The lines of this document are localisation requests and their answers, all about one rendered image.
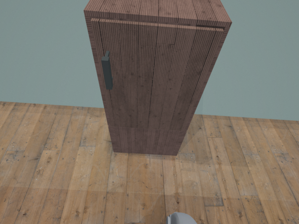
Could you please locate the robot right thigh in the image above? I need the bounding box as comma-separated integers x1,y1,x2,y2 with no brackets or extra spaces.
166,212,197,224

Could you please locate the cupboard door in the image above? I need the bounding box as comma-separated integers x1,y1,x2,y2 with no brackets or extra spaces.
91,18,224,131

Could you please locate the handle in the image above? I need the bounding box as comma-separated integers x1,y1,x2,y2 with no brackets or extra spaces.
101,51,113,90

